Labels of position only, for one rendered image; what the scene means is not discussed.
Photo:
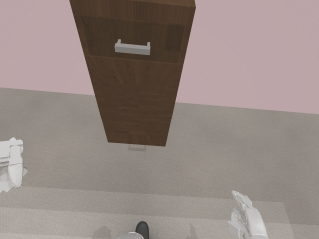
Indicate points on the left robot foot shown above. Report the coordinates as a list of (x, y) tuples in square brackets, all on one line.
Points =
[(143, 229)]

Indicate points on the cabinet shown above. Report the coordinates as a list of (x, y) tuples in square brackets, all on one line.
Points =
[(135, 98)]

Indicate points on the handle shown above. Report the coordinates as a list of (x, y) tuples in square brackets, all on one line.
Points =
[(132, 48)]

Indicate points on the left robot hand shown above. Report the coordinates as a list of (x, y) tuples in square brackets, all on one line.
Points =
[(12, 163)]

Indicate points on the drawer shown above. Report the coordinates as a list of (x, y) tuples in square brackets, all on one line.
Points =
[(102, 33)]

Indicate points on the right robot hand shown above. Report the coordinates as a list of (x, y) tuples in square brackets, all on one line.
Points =
[(251, 222)]

